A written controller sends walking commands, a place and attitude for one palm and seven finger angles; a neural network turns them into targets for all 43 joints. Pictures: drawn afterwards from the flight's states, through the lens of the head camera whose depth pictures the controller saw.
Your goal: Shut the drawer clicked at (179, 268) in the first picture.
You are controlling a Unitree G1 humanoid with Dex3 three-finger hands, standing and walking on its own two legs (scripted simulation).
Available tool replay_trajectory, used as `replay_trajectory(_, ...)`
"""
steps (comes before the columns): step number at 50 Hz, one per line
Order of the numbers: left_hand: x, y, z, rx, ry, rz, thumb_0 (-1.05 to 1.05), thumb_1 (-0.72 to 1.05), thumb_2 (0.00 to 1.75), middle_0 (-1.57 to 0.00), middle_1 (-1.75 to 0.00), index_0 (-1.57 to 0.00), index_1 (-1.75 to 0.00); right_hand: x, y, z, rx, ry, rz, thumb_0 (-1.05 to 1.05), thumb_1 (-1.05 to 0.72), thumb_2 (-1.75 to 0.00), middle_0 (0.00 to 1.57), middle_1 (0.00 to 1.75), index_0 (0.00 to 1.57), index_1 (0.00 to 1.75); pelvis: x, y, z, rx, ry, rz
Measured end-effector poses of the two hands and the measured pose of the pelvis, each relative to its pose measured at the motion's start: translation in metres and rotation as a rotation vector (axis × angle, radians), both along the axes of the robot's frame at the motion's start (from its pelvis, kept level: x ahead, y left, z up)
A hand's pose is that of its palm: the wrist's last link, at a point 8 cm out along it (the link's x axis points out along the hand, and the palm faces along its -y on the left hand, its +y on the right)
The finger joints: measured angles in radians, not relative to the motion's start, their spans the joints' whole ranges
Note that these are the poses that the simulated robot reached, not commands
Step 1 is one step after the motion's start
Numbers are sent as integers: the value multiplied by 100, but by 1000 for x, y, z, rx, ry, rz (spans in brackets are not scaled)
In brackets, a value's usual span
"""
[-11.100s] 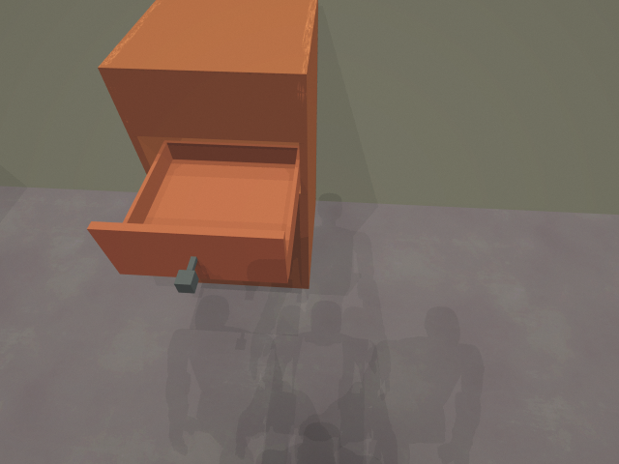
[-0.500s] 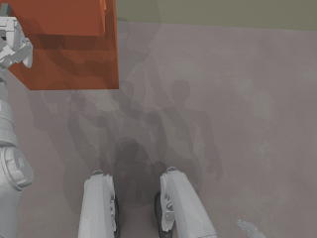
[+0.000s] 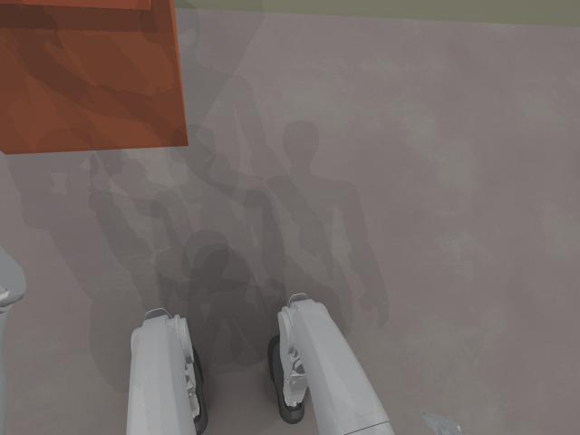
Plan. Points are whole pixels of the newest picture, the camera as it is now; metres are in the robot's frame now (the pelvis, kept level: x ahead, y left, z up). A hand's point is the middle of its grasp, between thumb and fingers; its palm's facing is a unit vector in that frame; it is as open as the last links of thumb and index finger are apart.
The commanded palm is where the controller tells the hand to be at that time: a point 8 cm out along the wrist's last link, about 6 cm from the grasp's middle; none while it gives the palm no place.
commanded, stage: push the drawer shut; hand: left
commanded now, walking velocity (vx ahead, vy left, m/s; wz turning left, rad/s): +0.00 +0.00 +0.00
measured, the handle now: out of the picture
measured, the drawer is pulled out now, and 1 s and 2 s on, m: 0.05 0.00 0.00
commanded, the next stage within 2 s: pull the fist back off the drawer in 0.58 s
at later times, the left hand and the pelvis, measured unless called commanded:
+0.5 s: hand out of the picture +0.62 +0.27 +0.05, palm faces +0.04 -1.00 -0.05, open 3.4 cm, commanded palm +0.64 +0.27 +0.06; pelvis +0.00 +0.00 -0.01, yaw -2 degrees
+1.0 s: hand out of the picture +0.62 +0.27 +0.05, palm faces +0.05 -1.00 -0.06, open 3.4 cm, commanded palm +0.62 +0.27 +0.06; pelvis -0.02 +0.01 -0.02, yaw -3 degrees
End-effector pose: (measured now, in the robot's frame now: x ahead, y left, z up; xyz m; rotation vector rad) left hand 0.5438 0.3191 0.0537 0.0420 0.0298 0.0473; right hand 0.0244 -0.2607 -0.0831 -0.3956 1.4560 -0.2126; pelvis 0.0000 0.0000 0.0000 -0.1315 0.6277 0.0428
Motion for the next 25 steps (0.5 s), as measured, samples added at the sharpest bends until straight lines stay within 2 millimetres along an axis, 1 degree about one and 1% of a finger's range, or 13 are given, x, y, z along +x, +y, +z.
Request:
replay_trajectory(7, 12, 1, 0, 5, 3, 6, 2, 90, 90, -142, -160, -147, -160, -12, 2, 2, -5, 38, -14, 0, -91, -90, 20, 30, 20, 30, 0, 0, -2, -4, 10, -1)
replay_trajectory(16, 32, 2, 0, 8, 3, 9, 2, 90, 90, -142, -160, -146, -160, -26, 4, 4, -30, 76, -36, 0, -91, -90, 20, 30, 20, 30, 0, 1, -7, -16, 29, -4)
replay_trajectory(25, 51, 4, 0, 11, -5, -4, 2, 90, 90, -143, -160, -146, -160, -41, 12, 3, -43, 118, -61, 0, -91, -90, 20, 30, 20, 30, -1, 4, -15, -27, 47, -10)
